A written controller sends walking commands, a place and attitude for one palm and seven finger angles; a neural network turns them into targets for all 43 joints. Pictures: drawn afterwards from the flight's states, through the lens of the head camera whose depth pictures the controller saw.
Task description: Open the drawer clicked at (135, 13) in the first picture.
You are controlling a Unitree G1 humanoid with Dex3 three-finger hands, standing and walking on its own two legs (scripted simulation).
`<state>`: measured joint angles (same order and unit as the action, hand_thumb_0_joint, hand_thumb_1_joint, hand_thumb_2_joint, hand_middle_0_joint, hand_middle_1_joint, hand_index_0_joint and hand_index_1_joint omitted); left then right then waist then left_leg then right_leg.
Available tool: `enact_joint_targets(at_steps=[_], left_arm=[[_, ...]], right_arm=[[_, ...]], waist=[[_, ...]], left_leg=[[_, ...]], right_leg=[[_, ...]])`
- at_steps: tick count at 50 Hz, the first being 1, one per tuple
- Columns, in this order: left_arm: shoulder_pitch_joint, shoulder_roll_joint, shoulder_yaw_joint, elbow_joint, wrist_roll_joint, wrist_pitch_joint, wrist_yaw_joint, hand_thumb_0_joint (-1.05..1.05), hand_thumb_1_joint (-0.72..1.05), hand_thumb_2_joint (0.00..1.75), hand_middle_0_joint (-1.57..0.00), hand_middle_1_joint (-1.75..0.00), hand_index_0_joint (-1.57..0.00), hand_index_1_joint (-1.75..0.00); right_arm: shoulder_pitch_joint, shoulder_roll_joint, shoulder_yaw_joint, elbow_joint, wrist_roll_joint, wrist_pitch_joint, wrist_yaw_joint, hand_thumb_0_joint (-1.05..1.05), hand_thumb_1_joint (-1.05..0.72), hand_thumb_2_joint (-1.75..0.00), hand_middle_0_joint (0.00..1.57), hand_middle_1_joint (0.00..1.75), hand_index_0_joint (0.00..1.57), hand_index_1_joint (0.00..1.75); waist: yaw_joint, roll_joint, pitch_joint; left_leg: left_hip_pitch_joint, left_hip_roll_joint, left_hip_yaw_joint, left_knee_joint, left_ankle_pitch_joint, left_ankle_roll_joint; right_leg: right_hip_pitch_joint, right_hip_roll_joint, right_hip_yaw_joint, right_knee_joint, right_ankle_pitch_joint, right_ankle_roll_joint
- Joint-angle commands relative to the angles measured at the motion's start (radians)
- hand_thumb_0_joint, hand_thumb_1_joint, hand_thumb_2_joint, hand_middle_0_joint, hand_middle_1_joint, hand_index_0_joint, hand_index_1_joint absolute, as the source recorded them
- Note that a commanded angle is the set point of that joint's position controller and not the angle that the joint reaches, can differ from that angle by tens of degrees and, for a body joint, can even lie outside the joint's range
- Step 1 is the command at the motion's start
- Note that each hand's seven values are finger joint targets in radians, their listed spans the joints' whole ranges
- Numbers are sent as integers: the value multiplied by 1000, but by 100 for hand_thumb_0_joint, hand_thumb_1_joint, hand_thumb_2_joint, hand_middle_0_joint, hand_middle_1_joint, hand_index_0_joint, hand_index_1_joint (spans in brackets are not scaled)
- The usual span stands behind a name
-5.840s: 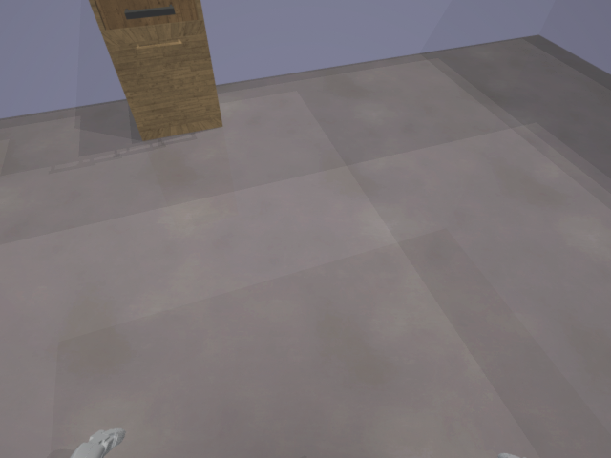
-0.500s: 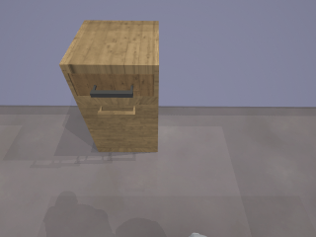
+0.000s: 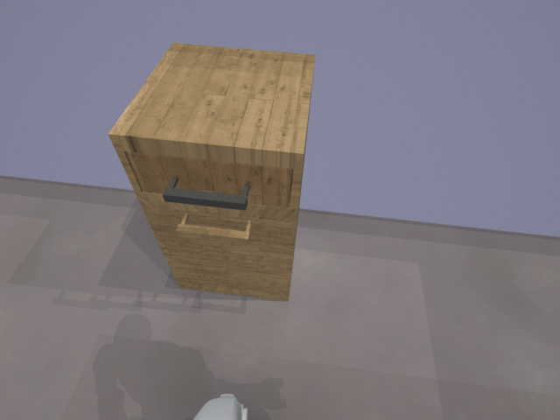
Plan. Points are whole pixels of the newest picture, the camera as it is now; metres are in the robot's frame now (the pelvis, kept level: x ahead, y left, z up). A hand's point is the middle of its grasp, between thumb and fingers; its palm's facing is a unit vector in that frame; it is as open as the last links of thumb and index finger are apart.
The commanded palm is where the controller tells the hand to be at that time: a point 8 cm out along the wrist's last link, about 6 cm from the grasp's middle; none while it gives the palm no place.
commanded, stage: come to a stop and stand still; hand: left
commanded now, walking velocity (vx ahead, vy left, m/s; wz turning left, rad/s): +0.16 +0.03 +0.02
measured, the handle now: (208, 191) +0.60 +0.24 -0.14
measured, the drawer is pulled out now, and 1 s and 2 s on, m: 0.00 0.00 0.00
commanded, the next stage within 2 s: look again from close up in 1.82 s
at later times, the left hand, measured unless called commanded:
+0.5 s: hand (169, 399) +0.16 +0.20 -0.17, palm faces +0.01 -0.96 -0.27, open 7.4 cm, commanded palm none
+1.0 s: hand out of the picture +0.05 +0.14 -0.15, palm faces +0.07 -0.95 -0.29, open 7.3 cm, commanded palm none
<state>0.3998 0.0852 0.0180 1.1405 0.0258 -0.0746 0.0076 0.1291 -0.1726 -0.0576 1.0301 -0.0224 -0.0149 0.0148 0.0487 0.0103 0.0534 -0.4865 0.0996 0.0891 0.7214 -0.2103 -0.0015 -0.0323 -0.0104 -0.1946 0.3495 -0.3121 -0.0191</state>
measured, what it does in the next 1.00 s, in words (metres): steps on the spot: left foot, then right foot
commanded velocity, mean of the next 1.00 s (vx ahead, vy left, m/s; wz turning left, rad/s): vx -0.06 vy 0.05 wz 0.00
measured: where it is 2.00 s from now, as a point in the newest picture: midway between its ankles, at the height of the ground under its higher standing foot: outside the picture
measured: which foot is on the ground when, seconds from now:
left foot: up 0.00-0.06, down 0.08-0.58, up 0.60-1.00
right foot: down 0.00-0.08, up 0.10-0.54, down 0.56-1.00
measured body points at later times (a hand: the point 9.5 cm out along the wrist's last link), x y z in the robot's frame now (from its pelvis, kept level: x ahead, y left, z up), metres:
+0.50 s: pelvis +0.07 +0.00 +0.00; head +0.12 -0.01 +0.45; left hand +0.16 +0.25 -0.14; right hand +0.13 -0.24 -0.16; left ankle +0.10 +0.12 -0.74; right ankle +0.06 -0.12 -0.70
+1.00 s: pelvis +0.03 -0.05 +0.01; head +0.06 -0.09 +0.46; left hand +0.05 +0.19 -0.12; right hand +0.08 -0.30 -0.16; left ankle -0.01 +0.13 -0.67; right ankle +0.06 -0.13 -0.74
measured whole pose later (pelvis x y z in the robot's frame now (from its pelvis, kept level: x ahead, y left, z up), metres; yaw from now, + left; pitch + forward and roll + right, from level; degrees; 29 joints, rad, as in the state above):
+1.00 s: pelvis +0.03 -0.05 +0.01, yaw -1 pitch +0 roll +4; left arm 0.27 0.15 0.04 1.02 0.03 0.00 0.02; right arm 0.20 -0.24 -0.07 1.04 -0.02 0.07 0.00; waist 0.05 0.03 0.05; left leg -0.35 0.02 -0.03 0.91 -0.37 -0.05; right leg -0.24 -0.05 -0.06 0.43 -0.20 -0.06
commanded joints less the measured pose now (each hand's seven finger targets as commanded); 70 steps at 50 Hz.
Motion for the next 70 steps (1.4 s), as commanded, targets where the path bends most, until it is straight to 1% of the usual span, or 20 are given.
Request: enact_joint_targets(at_steps=[1, 3, 4, 5, 9, 20, 26, 27, 29, 30, 34, 39, 49, 53, 56, 58, 59, 61, 65, 70], left_arm=[[38, 184, 46, -27, -2, 2, 19, 0, 90, 90, -20, -30, -20, -30], [42, 156, 40, -32, -10, 8, 17, 0, 90, 90, -20, -30, -20, -30], [77, 103, 31, -48, -21, 9, 12, 0, 90, 90, -20, -30, -20, -30], [57, 103, 27, -66, -15, 9, 16, 0, 90, 90, -20, -30, -20, -30], [6, 65, 16, -30, -20, 52, 26, 0, 90, 90, -20, -30, -20, -30], [-115, 156, 61, -156, -8, 138, 26, 0, 90, 90, -20, -30, -20, -30], [-110, 166, 54, -177, -11, 103, 25, 0, 90, 90, -20, -30, -20, -30], [-93, 194, 54, -173, -6, 91, 27, 0, 90, 90, -20, -30, -20, -30], [-114, 328, 67, -186, 5, 69, 35, 0, 90, 90, -20, -30, -20, -30], [-104, 325, 58, -189, 0, 69, 33, 0, 90, 90, -20, -30, -20, -30], [-196, 270, 58, -202, -8, 67, 41, 0, 90, 90, -20, -30, -20, -30], [-119, 267, 65, -186, -10, 62, 41, 0, 90, 90, -20, -30, -20, -30], [-69, 273, 72, -160, 7, 65, 30, 0, 90, 90, -20, -30, -20, -30], [-95, 275, 70, -145, 11, 68, 20, 0, 90, 90, -20, -30, -20, -30], [-135, 262, 62, -125, 0, 73, 19, 0, 90, 90, -20, -30, -20, -30], [-114, 198, 43, -112, -13, 77, 13, 0, 90, 90, -20, -30, -20, -30], [-87, 142, 32, -114, -17, 79, 8, 0, 90, 90, -20, -30, -20, -30], [-103, 132, 30, -121, -3, 74, 4, 0, 90, 90, -20, -30, -20, -30], [-62, 143, 36, -62, 0, 85, -7, 0, 90, 90, -20, -30, -20, -30], [-119, 113, 18, -73, -17, 70, 3, 0, 90, 90, -20, -30, -20, -30]], right_arm=[[52, -23, 8, -38, 1, -27, 1, 0, -90, -90, 20, 30, 20, 30], [249, -108, -9, 18, -9, -44, -17, 0, -90, -90, 20, 30, 20, 30], [339, -198, -28, 32, -15, -48, -29, 0, -90, -90, 20, 30, 20, 30], [364, -211, -24, 41, 2, -33, -38, 0, -90, -90, 20, 30, 20, 30], [84, -75, 27, -9, 6, -33, -61, 0, -90, -90, 20, 30, 20, 30], [39, -160, -26, -34, -4, 28, -69, 0, -90, -90, 20, 30, 20, 30], [56, -173, -35, -37, -3, 39, -44, 0, -90, -90, 20, 30, 20, 30], [74, -153, -33, -35, 5, 39, -37, 0, -90, -90, 20, 30, 20, 30], [84, -60, -16, -70, 16, 42, -29, 0, -90, -90, 20, 30, 20, 30], [76, -83, -22, -71, 14, 57, -32, 0, -90, -90, 20, 30, 20, 30], [101, -101, -23, -29, 9, 73, -31, 0, -90, -90, 20, 30, 20, 30], [91, -117, -27, -35, 5, 76, -20, 0, -90, -90, 20, 30, 20, 30], [65, -105, -13, -58, 5, 63, -12, 0, -90, -90, 20, 30, 20, 30], [85, -85, -3, -55, 10, 46, -12, 0, -90, -90, 20, 30, 20, 30], [206, -60, 11, -5, 10, 25, -22, 0, -90, -90, 20, 30, 20, 30], [255, -98, 10, 20, 7, 5, -36, 0, -90, -90, 20, 30, 20, 30], [261, -158, 1, 13, -4, 1, -39, 0, -90, -90, 20, 30, 20, 30], [181, -190, 5, -28, -10, 10, -49, 0, -90, -90, 20, 30, 20, 30], [141, -109, 31, -6, 0, -6, -63, 0, -90, -90, 20, 30, 20, 30], [228, -96, 32, 48, 0, -16, -72, 0, -90, -90, 20, 30, 20, 30]], waist=[[-48, -100, 20], [-121, 59, -104], [-132, 283, -199], [-130, 273, -217], [-32, 45, -45], [-39, 153, -77], [-27, 157, -117], [-21, 73, -141], [-27, -268, -105], [-16, -187, -124], [-51, -158, -59], [-13, -147, -66], [9, -169, -48], [-5, -221, -26], [-65, -175, -48], [-78, 8, -40], [-79, 211, -15], [-53, 156, 101], [-26, 170, 102], [-56, 155, 23]], left_leg=[[151, -49, 32, -154, 13, 23], [482, 4, -43, -256, 225, 57], [668, 234, -321, -283, 477, 160], [660, 320, -394, -354, 562, 232], [300, 220, -154, -402, 752, 167], [334, 234, -109, -359, 662, 177], [307, 166, -98, -280, 391, 109], [288, 106, -70, -211, 261, 61], [90, -75, -3, 29, -346, -31], [117, -75, -84, 139, -387, -28], [29, -71, -135, 347, -232, -44], [-21, -78, -148, 360, -141, -68], [58, -69, -114, 123, -182, -48], [187, -83, -70, -39, -199, -26], [399, -105, -35, -288, -66, -13], [482, -19, -138, -427, -127, 3], [412, 142, -356, -562, -351, 54], [194, 245, -464, -661, -454, 140], [225, 130, -270, -602, -123, 109], [363, 114, -206, -443, 421, 132]], right_leg=[[-50, -253, 131, -1, 527, -102], [-181, -160, 69, 321, 421, -46], [-391, -34, 1, 572, -31, 1], [-458, -10, 83, 757, -328, -3], [-314, -112, 195, 614, -147, 43], [-377, -42, 208, 617, -118, 45], [-179, -26, 138, 188, 55, 35], [-109, -47, 159, 43, 191, 37], [-85, -363, 468, 4, 727, -91], [-138, -397, 433, 4, 764, -153], [-121, -299, 359, 21, 717, -135], [-46, -295, 376, -21, 533, -113], [-93, -292, 452, -131, 72, -141], [-199, -262, 434, -189, -100, -129], [-302, -190, 357, -154, -179, -73], [-401, -92, 275, 12, -187, -24], [-443, -19, 187, 186, -147, 0], [-436, -16, 175, 378, -112, 10], [-418, -35, 204, 499, -18, 31], [-309, -27, 158, 258, -61, 42]])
